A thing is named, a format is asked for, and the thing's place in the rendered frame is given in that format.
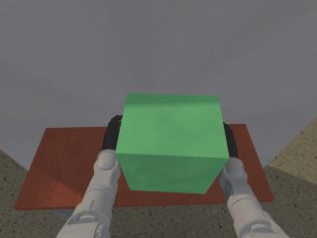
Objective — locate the robot left forearm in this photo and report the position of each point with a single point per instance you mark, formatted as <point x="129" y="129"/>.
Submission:
<point x="98" y="200"/>

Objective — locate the left robot upper arm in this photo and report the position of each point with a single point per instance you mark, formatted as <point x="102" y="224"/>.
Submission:
<point x="85" y="230"/>

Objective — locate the table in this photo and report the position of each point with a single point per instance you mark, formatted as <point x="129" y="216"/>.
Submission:
<point x="63" y="168"/>

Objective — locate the robot right forearm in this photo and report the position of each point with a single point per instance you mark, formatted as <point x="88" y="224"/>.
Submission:
<point x="244" y="207"/>

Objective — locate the robot left hand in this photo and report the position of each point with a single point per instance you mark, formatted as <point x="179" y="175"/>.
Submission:
<point x="111" y="135"/>

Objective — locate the robot right hand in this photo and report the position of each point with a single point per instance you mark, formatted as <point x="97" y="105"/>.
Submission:
<point x="231" y="142"/>

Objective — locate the carton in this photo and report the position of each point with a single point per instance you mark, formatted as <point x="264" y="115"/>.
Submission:
<point x="171" y="142"/>

